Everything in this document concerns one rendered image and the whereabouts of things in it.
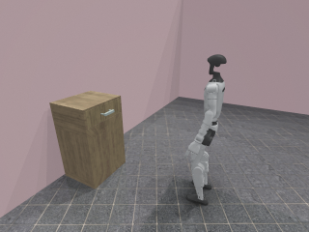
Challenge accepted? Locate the robot left forearm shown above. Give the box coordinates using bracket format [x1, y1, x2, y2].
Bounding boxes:
[194, 111, 213, 144]

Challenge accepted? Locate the left robot hand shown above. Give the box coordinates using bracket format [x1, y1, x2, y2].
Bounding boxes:
[184, 141, 201, 162]

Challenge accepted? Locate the robot right foot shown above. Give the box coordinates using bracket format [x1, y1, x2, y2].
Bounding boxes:
[191, 180, 211, 190]

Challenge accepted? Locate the left robot upper arm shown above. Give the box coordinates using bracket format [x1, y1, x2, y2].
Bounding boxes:
[205, 82, 218, 119]

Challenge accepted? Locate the handle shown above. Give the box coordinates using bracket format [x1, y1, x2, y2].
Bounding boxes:
[100, 109, 115, 116]

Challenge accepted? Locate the robot left shin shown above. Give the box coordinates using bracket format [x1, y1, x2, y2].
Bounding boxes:
[191, 166, 205, 200]

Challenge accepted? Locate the drawer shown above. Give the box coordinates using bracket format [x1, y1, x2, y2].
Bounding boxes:
[85, 98, 121, 128]

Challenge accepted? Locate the cabinet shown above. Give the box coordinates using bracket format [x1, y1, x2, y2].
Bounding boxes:
[49, 91, 126, 189]

